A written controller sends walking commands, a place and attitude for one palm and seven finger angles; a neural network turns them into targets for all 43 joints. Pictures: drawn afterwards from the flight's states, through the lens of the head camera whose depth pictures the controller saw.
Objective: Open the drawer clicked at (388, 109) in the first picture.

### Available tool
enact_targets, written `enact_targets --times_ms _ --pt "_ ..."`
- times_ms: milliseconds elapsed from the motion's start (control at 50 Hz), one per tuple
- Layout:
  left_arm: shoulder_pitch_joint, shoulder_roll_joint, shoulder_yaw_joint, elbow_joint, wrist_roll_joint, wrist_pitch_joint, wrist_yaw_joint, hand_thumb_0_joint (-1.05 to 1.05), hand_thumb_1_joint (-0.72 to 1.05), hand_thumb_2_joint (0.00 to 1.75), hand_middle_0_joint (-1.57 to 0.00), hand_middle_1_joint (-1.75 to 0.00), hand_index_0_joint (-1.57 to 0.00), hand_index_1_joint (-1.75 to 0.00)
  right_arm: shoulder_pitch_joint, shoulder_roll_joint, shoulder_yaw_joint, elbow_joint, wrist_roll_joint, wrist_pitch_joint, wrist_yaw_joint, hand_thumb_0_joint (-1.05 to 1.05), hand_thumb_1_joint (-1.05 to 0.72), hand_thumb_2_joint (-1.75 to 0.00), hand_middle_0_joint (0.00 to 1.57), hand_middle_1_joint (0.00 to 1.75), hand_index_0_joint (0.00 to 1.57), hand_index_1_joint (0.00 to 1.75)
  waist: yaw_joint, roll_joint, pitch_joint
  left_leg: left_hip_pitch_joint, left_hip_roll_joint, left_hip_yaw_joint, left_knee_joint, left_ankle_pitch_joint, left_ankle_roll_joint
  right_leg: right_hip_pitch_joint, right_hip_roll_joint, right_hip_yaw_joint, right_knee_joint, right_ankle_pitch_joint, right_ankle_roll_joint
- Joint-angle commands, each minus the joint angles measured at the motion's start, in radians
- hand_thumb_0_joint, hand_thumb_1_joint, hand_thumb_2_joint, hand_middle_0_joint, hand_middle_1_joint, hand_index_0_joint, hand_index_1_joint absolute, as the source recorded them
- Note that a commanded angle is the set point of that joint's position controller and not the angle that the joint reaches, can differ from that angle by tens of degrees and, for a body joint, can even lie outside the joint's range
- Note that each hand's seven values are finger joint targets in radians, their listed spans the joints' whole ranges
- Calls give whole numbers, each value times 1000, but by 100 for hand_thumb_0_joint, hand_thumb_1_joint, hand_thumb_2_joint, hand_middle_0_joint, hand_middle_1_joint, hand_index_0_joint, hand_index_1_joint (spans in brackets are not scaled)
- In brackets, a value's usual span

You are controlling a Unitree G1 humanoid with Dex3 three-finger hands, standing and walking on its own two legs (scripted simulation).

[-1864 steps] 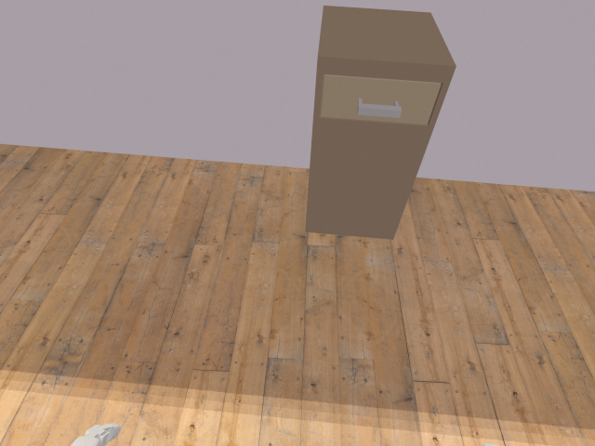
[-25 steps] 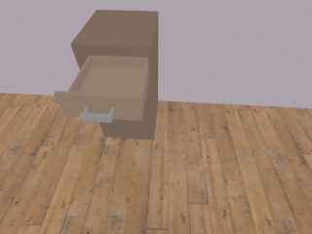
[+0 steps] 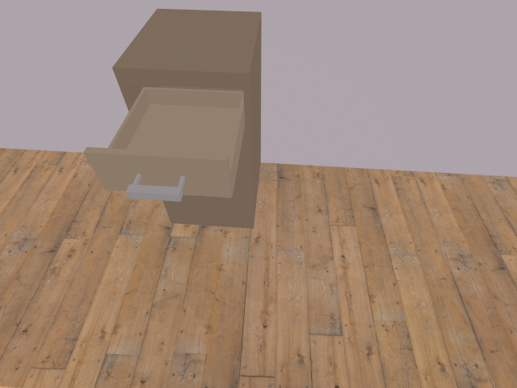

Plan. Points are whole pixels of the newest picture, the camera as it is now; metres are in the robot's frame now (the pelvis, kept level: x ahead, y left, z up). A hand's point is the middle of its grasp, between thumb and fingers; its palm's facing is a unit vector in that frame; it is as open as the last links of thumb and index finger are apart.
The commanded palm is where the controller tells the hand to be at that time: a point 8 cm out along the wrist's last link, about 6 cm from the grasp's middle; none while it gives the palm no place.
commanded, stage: look to check the result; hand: left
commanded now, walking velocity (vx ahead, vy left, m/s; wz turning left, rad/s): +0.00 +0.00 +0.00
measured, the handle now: (157, 186) +0.57 +0.29 -0.11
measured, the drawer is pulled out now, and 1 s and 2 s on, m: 0.30 0.30 0.30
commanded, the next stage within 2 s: stand and wait in 0.24 s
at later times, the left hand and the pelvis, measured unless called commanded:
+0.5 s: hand out of the picture +0.02 +0.17 -0.17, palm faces +0.05 -0.98 -0.20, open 7.4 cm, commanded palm none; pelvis +0.02 +0.00 +0.00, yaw +0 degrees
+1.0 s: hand out of the picture +0.03 +0.18 -0.17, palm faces +0.04 -0.98 -0.21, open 7.4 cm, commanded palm none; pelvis +0.02 +0.00 +0.00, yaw +0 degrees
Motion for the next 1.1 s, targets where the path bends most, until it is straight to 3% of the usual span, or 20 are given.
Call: enact_targets --times_ms 0,440,640,700,820,900,1080 --pt "75 103 22 -28 0 -15 10 0 90 90 -20 -30 -20 -30 114 -77 -19 -9 -2 -3 -1 0 -90 -90 20 30 20 30 0 -6 41 -87 47 -53 -88 19 52 11 -104 138 -125 -115 -7" --pt "48 125 23 -26 -2 -24 10 0 90 90 -20 -30 -20 -30 66 -102 -21 -7 1 -13 -6 0 -90 -90 20 30 20 30 2 10 -3 -52 62 -52 -100 135 42 94 -114 114 -88 104 -7" --pt "29 139 23 -26 -1 -22 8 0 90 90 -20 -30 -20 -30 46 -114 -22 -5 0 -11 -3 0 -90 -90 20 30 20 30 3 16 16 -49 60 -53 -112 99 42 79 -113 125 -112 32 -5" --pt "34 141 24 -28 -1 -25 8 0 90 90 -20 -30 -20 -30 40 -120 -24 -11 2 -11 -2 0 -90 -90 20 30 20 30 2 -14 6 -36 61 -50 -108 108 41 81 -112 126 -112 53 -5" --pt "24 142 24 -27 -1 -25 8 0 90 90 -20 -30 -20 -30 34 -121 -23 -7 0 -12 -3 0 -90 -90 20 30 20 30 2 12 3 -32 63 -48 -110 117 41 86 -116 124 -111 72 -5" --pt "22 147 24 -31 -2 -27 8 0 90 90 -20 -30 -20 -30 29 -130 -24 -8 2 -13 -4 0 -90 -90 20 30 20 30 2 -7 -10 -25 67 -49 -111 131 38 98 -112 122 -102 110 -7" --pt "9 161 25 -29 -3 -26 7 0 90 90 -20 -30 -20 -30 28 -137 -23 -2 0 -12 -2 0 -90 -90 20 30 20 30 3 10 0 -35 63 -47 -119 105 37 98 -116 130 -119 58 -6"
